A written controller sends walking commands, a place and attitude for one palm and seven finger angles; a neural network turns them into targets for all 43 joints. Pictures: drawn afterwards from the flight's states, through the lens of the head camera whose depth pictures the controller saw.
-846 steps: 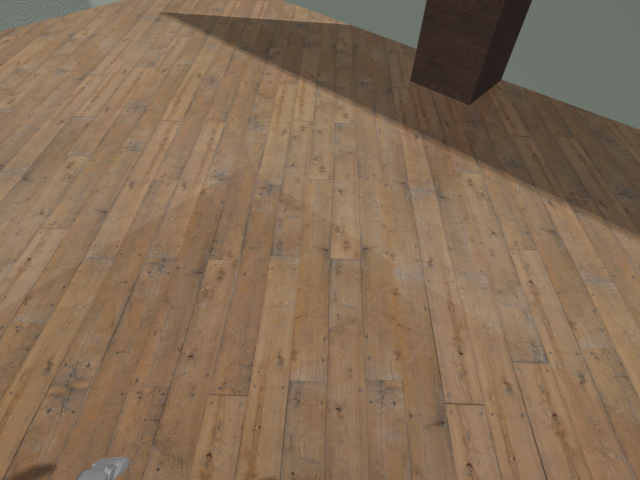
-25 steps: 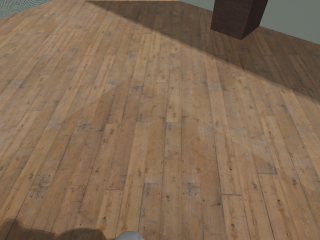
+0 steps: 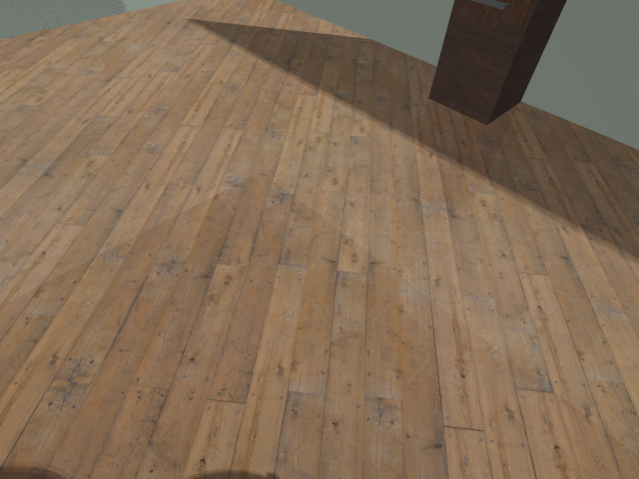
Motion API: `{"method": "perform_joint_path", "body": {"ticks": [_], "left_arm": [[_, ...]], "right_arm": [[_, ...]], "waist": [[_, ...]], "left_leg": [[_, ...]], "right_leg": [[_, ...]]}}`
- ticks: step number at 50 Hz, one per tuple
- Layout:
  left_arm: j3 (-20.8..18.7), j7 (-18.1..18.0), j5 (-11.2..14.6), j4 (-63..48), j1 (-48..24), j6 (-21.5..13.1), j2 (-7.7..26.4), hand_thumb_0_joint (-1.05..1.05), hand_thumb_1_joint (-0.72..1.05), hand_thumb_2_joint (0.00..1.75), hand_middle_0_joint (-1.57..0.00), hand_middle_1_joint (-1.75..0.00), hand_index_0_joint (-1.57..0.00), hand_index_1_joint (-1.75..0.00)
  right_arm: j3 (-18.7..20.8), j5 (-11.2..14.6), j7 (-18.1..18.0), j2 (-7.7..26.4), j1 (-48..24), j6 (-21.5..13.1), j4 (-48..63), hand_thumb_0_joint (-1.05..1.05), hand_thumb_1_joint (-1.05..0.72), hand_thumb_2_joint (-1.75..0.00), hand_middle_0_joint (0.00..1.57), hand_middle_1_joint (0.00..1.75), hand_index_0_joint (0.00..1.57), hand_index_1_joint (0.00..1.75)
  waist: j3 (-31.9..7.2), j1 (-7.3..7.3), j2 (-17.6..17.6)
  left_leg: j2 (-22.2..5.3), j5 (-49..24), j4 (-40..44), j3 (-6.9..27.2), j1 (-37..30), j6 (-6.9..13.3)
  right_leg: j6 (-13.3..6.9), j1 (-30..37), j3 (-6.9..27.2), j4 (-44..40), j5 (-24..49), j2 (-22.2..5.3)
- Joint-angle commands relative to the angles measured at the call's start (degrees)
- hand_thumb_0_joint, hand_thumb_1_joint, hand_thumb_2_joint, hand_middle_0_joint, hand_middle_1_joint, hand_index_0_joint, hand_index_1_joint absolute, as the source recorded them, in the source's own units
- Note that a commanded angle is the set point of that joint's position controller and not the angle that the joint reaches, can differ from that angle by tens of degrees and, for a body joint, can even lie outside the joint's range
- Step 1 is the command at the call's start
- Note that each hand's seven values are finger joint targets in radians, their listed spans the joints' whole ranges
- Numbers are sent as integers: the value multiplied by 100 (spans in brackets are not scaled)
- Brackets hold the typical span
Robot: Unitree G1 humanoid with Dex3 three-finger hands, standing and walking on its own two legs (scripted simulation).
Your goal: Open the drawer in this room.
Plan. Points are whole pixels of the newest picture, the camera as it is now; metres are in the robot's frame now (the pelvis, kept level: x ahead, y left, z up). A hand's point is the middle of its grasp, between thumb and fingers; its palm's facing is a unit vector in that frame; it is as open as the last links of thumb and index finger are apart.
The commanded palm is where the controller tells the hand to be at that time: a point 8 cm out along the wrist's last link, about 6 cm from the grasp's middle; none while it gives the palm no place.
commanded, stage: turn or walk to find it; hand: left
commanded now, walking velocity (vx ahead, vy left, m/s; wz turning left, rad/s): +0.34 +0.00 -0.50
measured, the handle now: (490, 0) +2.37 -0.72 -0.14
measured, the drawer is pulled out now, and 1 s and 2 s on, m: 0.00 0.00 0.00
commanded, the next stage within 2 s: none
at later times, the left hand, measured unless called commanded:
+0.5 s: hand (271, 444) +0.21 +0.09 -0.16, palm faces -0.16 -0.97 -0.19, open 7.3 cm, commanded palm none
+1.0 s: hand (296, 289) +0.49 +0.08 -0.17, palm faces -0.28 -0.94 -0.20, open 7.3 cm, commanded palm none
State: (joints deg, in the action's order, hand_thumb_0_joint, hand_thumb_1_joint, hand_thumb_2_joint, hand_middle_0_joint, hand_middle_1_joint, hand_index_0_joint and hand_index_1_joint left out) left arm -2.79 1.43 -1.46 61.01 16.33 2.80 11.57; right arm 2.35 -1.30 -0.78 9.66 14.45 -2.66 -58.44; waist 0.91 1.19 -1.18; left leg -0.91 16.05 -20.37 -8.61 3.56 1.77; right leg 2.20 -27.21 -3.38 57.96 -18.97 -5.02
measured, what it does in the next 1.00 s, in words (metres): walks ahead, turning right: right foot, then left foot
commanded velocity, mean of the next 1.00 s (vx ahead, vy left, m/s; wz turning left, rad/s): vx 0.37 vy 0.00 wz -0.22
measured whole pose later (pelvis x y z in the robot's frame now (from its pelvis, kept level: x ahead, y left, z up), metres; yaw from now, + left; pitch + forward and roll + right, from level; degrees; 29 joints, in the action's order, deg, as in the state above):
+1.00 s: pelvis +0.37 -0.08 +0.00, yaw -19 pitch +0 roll +1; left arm -4.3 1.5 -1.6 59.6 10.8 0.1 11.5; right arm 3.4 -1.3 -0.7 9.9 20.0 -4.6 -62.5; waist 2.1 -0.4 -1.4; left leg -2.5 15.7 -21.2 -13.5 5.0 0.5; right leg 0.8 -34.3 -3.8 59.9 -12.3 -7.3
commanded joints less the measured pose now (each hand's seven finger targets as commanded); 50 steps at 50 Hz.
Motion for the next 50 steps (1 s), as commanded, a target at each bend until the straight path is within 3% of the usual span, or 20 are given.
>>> {"method": "perform_joint_path", "body": {"ticks": [1,6,7,9,10,11,12,14,16,18,26,31,34,35,36,37,40,43,47,50], "left_arm": [[-94,75,-12,-739,-968,-194,267,0,90,90,-20,-30,-20,-30],[-147,137,-3,-835,-1040,-255,166,0,90,90,-20,-30,-20,-30],[-176,139,-7,-773,-817,-285,195,0,90,90,-20,-30,-20,-30],[-282,92,-34,-321,602,-376,569,0,90,90,-20,-30,-20,-30],[-423,13,-60,-108,1428,-457,1215,0,90,90,-20,-30,-20,-30],[-419,-57,78,-28,1735,-465,1530,0,90,90,-20,-30,-20,-30],[-441,-111,114,-161,1277,-471,1586,0,90,90,-20,-30,-20,-30],[-315,-141,92,-492,145,-474,1100,0,90,90,-20,-30,-20,-30],[-198,-146,58,-567,-206,-550,782,0,90,90,-20,-30,-20,-30],[-179,-141,45,-482,-159,-621,762,0,90,90,-20,-30,-20,-30],[-156,-146,37,-145,343,-756,717,0,90,90,-20,-30,-20,-30],[-167,-175,20,12,598,-721,695,0,90,90,-20,-30,-20,-30],[-181,-178,57,38,426,-685,673,0,90,90,-20,-30,-20,-30],[-147,-156,81,-36,496,-680,446,0,90,90,-20,-30,-20,-30],[-84,-94,119,-136,620,-692,164,0,90,90,-20,-30,-20,-30],[-66,-126,70,-241,337,-703,278,0,90,90,-20,-30,-20,-30],[-95,-18,9,-277,-349,-650,193,0,90,90,-20,-30,-20,-30],[-98,-1,-32,-216,-131,-473,-30,0,90,90,-20,-30,-20,-30],[-108,45,-28,-389,-394,-346,-57,0,90,90,-20,-30,-20,-30],[-74,85,-16,-635,-974,-366,-47,0,90,90,-20,-30,-20,-30]], "right_arm": [[248,-34,-88,971,670,-64,-44,0,-90,-90,20,30,20,30],[286,-81,-63,1057,556,-60,-132,0,-90,-90,20,30,20,30],[293,-80,-61,1081,490,-55,-127,0,-90,-90,20,30,20,30],[278,-31,-19,1105,349,-50,-90,0,-90,-90,20,30,20,30],[189,57,47,736,310,-84,74,0,-90,-90,20,30,20,30],[127,77,63,594,-70,-59,414,0,-90,-90,20,30,20,30],[166,80,67,711,-310,-30,441,0,-90,-90,20,30,20,30],[228,-9,97,725,-322,9,341,0,-90,-90,20,30,20,30],[196,-67,130,565,72,109,142,0,-90,-90,20,30,20,30],[178,-74,147,519,386,158,54,0,-90,-90,20,30,20,30],[174,-34,250,433,-605,65,501,0,-90,-90,20,30,20,30],[139,-12,254,377,-1081,-67,657,0,-90,-90,20,30,20,30],[200,-34,160,623,-140,-166,337,0,-90,-90,20,30,20,30],[293,-80,90,1015,668,-215,95,0,-90,-90,20,30,20,30],[432,-134,53,1614,1507,-215,-103,0,-90,-90,20,30,20,30],[413,-77,29,1567,1680,-135,-220,0,-90,-90,20,30,20,30],[209,-55,18,790,804,-196,-64,0,-90,-90,20,30,20,30],[164,-31,-19,514,717,-288,-118,0,-90,-90,20,30,20,30],[164,4,-19,563,747,-300,-189,0,-90,-90,20,30,20,30],[206,-15,-9,656,884,-284,-285,0,-90,-90,20,30,20,30]], "waist": [[714,-360,761],[679,-254,955],[547,-123,837],[-192,582,-18],[-689,918,-1381],[-583,880,-1741],[-403,772,-1255],[208,267,-265],[172,-49,-212],[39,-189,-426],[473,20,-388],[492,168,-558],[50,-319,-38],[-445,-629,693],[-1074,-817,1923],[-1101,-891,1995],[121,-509,690],[105,-227,689],[408,-91,697],[538,-187,702]], "left_leg": [[-1964,-394,1048,991,-253,737],[-1959,-757,613,502,75,560],[-1892,-943,286,354,202,462],[-1324,-1772,-1760,-322,890,105],[-791,-280,-3638,-612,2246,-170],[-197,1828,-4941,-40,3425,-295],[-475,1498,-5543,646,3626,-232],[-834,469,-5435,860,3574,-254],[-880,-81,-4854,711,2914,-399],[-851,-279,-4445,608,2783,-487],[-787,-622,-2707,499,3188,-581],[-552,-368,-1619,305,2523,-423],[-280,-582,-721,111,702,-306],[-919,-455,-452,934,-765,-37],[-2388,-554,-71,2688,-1927,509],[-2726,25,470,3241,-1727,701],[-2293,-193,781,2135,-97,594],[-1920,-1288,823,1050,267,485],[-1769,-1250,1078,540,342,557],[-1721,-1476,1028,301,169,543]], "right_leg": [[-2,-971,30,-709,77,-270],[-150,-40,-376,-1693,94,-69],[-217,432,-451,-1996,200,25],[-430,2492,-613,-2735,474,361],[-887,3686,1248,-3480,-334,-926],[-1424,3830,3429,-4384,-79,-1885],[-1600,3139,3744,-4731,-1100,-2031],[-1353,1967,2910,-4835,-1938,-1701],[-1055,1354,1763,-4836,-780,-1129],[-996,1403,1215,-4769,-22,-876],[-1219,1989,1159,-4810,626,-850],[-1158,2257,1170,-4375,1495,-909],[-897,1783,793,-3061,2276,-511],[-672,862,529,-1737,2064,-111],[-419,-396,-173,-3,-437,521],[-421,-826,216,972,-1324,489],[-380,-1042,376,1341,-264,-169],[-238,-788,258,994,173,-251],[-90,-1122,165,439,795,-388],[-89,-986,-42,-851,965,-416]]}}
